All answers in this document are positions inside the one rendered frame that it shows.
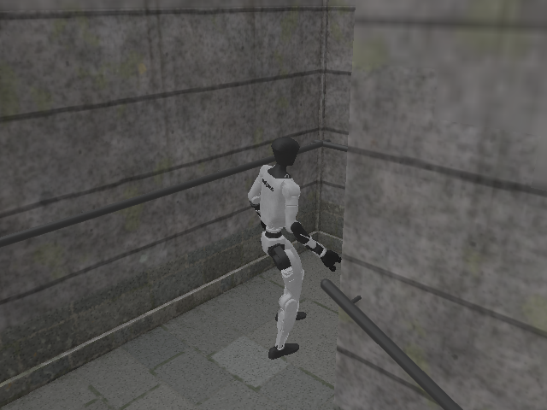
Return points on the humanoid robot head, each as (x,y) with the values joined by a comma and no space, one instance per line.
(285,152)

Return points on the robot left forearm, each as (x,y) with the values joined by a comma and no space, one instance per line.
(257,208)

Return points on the robot right hand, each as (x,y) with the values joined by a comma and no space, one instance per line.
(330,258)

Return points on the right robot upper arm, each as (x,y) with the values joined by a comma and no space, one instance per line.
(291,193)

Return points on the left robot upper arm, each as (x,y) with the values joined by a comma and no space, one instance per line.
(254,194)

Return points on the humanoid robot torso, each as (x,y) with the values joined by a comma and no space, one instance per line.
(272,208)

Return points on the robot right forearm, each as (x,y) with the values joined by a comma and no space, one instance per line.
(317,249)

